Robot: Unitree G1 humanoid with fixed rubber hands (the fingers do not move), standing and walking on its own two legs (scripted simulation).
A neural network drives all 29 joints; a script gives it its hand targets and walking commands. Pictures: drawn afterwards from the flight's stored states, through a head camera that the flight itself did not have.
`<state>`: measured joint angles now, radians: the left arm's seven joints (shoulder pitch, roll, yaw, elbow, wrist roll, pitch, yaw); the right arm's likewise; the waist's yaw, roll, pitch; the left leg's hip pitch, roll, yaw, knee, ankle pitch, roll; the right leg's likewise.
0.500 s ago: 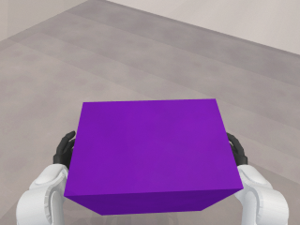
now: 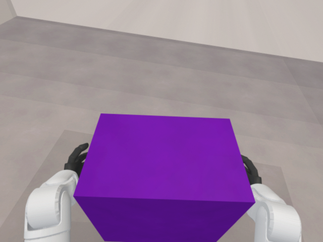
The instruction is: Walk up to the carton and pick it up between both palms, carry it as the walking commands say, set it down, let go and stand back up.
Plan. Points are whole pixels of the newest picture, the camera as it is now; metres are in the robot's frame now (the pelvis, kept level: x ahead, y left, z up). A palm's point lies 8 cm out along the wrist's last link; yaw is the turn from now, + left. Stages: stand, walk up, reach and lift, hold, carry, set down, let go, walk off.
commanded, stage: carry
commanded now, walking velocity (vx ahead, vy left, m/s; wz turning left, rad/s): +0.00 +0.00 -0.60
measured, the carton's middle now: (162, 184) +0.28 -0.01 +0.02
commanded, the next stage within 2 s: none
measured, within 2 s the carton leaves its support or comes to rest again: neither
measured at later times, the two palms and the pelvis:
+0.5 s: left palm (130, 181) +0.25 +0.07 +0.09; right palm out of the picture +0.15 -0.30 +0.09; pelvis -0.05 -0.05 +0.00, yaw -15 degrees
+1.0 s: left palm (165, 207) +0.21 -0.01 +0.07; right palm out of the picture -0.03 -0.31 +0.09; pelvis -0.13 +0.00 +0.01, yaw -33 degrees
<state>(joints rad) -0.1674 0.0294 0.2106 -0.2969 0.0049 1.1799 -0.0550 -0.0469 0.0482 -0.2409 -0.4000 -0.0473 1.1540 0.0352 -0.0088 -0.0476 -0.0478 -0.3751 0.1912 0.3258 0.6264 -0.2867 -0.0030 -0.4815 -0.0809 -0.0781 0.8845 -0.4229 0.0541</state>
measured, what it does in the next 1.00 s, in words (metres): walks backwards, turning right: right foot, then left foot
